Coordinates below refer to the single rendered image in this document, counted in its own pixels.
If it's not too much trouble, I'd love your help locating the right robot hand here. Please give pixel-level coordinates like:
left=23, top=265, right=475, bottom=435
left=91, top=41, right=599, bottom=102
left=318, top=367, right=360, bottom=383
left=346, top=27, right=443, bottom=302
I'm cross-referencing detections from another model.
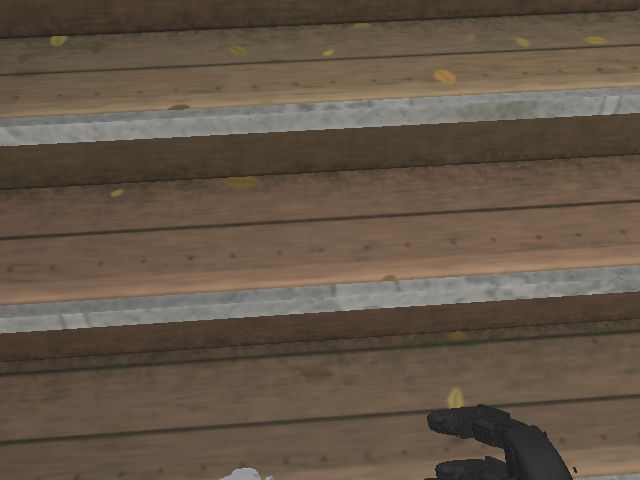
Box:
left=424, top=404, right=577, bottom=480

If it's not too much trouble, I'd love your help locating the robot left shin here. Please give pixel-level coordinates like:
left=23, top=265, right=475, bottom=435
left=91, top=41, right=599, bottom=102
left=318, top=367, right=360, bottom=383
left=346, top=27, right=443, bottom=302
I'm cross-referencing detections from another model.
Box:
left=231, top=468, right=261, bottom=479

